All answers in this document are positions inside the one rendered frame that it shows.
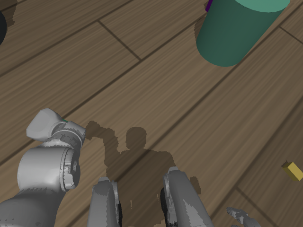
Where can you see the right robot foot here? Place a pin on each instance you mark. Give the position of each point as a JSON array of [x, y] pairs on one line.
[[165, 209]]

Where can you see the right robot hand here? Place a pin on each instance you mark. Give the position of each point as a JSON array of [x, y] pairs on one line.
[[242, 217]]

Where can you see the left robot arm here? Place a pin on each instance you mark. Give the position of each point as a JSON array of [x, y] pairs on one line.
[[45, 173]]

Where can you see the left robot hand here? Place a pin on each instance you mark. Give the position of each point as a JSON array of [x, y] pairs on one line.
[[39, 128]]

